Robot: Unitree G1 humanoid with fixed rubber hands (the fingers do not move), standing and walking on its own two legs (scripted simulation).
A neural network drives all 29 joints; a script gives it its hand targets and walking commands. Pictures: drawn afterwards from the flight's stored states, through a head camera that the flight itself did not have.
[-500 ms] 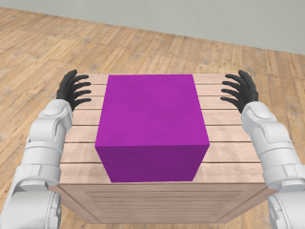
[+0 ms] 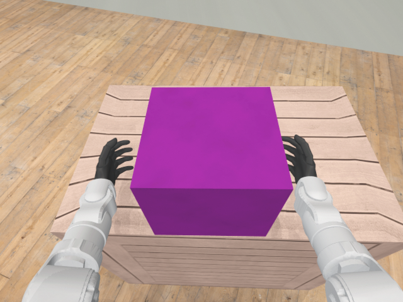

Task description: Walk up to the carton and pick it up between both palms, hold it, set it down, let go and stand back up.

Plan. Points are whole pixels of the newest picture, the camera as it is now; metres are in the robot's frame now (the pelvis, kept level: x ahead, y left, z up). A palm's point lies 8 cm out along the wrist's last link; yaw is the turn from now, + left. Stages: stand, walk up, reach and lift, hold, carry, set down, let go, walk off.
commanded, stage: reach and lift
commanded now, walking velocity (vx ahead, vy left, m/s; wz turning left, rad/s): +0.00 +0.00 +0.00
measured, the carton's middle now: (210, 163) +0.41 +0.01 +0.03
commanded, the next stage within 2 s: none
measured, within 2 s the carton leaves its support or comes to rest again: neither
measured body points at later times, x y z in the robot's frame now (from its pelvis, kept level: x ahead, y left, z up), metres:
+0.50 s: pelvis -0.03 +0.00 -0.02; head +0.04 +0.00 +0.42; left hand +0.42 +0.19 +0.03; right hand +0.41 -0.19 +0.03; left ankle -0.01 +0.11 -0.73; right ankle +0.00 -0.12 -0.73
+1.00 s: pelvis -0.03 +0.00 -0.02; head +0.04 +0.01 +0.42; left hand +0.42 +0.17 +0.03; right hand +0.40 -0.17 +0.03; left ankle -0.01 +0.11 -0.73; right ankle +0.00 -0.12 -0.73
